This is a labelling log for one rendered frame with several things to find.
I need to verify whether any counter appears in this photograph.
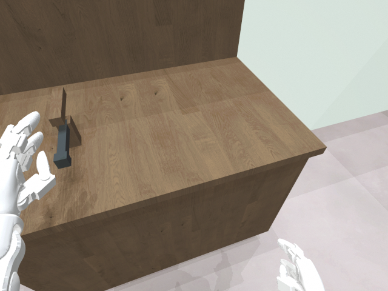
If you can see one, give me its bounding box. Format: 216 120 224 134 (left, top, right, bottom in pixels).
0 0 327 291

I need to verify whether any tap lever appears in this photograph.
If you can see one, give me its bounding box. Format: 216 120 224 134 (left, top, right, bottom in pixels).
53 119 72 169

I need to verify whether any left robot forearm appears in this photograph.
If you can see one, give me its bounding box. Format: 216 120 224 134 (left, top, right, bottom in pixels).
0 214 25 291

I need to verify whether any right robot hand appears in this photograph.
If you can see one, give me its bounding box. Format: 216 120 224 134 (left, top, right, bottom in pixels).
277 239 325 291

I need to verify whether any left robot hand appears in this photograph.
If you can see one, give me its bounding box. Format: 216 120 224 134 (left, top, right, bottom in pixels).
0 111 56 217

